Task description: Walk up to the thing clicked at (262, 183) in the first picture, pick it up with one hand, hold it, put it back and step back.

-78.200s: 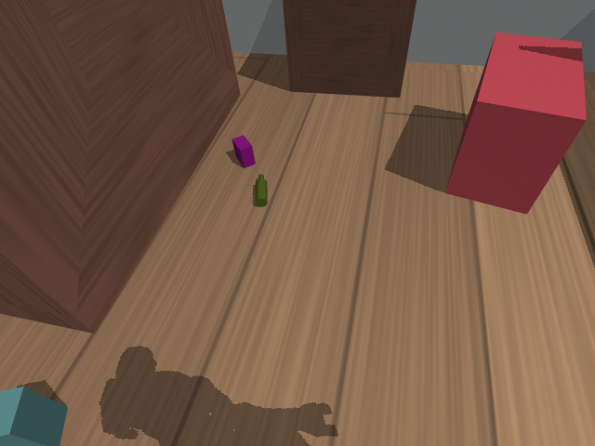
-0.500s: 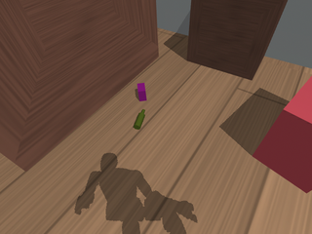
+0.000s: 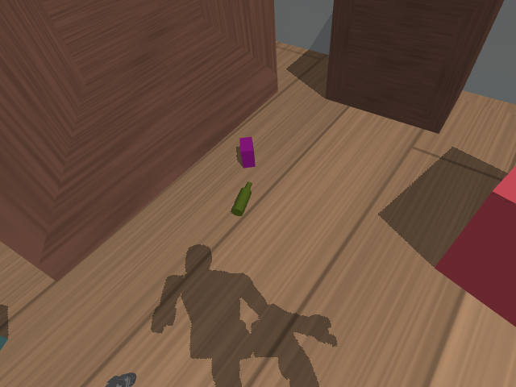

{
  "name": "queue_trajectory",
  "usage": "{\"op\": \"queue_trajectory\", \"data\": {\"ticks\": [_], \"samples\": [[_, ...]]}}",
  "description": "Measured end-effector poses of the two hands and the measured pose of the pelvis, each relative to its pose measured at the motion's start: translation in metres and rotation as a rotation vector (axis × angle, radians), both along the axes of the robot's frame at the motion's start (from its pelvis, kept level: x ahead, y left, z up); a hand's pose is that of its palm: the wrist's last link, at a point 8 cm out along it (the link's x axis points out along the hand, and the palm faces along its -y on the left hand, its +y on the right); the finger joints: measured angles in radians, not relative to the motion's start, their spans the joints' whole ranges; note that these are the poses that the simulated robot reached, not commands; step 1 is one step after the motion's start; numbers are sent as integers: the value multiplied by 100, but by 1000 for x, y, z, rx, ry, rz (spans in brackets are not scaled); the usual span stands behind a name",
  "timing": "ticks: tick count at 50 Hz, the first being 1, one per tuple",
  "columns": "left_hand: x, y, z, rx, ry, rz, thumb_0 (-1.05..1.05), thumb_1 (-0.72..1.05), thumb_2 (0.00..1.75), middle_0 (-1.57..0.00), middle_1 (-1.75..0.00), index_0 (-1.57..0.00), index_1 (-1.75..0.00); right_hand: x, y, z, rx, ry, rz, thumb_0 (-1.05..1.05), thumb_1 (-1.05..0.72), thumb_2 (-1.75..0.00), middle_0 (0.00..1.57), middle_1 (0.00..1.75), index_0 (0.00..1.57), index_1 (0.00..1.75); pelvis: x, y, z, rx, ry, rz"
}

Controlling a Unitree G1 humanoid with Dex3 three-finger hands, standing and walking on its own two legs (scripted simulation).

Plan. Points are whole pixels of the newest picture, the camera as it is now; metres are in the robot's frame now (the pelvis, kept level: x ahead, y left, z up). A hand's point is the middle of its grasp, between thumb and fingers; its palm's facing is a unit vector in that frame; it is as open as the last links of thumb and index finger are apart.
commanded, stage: step back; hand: left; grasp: from above
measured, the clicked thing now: (243, 197) +1.05 +0.19 -0.73
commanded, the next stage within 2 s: stand in 0.26 s
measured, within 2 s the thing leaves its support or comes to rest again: neither
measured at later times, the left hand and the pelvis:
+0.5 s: hand out of the picture +0.11 +0.27 -0.14, palm faces -0.02 -0.94 -0.33, open 7.4 cm; pelvis +0.02 +0.02 +0.02, yaw -1 degrees
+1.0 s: hand out of the picture +0.10 +0.26 -0.13, palm faces -0.05 -0.94 -0.35, open 7.4 cm; pelvis +0.02 +0.01 +0.02, yaw -2 degrees
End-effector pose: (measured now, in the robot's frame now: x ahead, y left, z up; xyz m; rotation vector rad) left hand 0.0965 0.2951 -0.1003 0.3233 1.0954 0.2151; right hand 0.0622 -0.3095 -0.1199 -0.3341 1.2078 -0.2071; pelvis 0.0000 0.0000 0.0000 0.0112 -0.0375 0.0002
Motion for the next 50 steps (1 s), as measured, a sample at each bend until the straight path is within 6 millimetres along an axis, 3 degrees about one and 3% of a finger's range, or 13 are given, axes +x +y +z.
{"op": "queue_trajectory", "data": {"ticks": [13,24,30,40,50], "samples": [[12,28,-5,-12,52,31,1,91,89,-20,-30,-20,-30,34,34,14,20,-7,-2,1,-90,-90,20,30,20,30,18,16,9,-19,4,-18],[8,20,0,-33,99,9,1,91,89,-20,-30,-20,-30,61,38,28,32,-74,10,1,-90,-90,20,30,20,30,21,20,20,-11,-8,-24],[3,15,1,-33,118,-4,1,91,89,-20,-30,-20,-30,55,34,28,36,-61,-1,1,-90,-90,20,30,20,30,19,17,22,-10,-6,-26],[-6,12,3,-22,151,-7,1,91,89,-20,-30,-20,-30,27,24,23,40,13,-30,1,-90,-90,20,30,20,30,18,11,24,-8,1,-27],[-2,8,7,-9,142,-12,1,91,89,-20,-30,-20,-30,12,20,18,47,40,-45,1,-90,-90,20,30,20,30,18,6,24,-7,0,-29]]}}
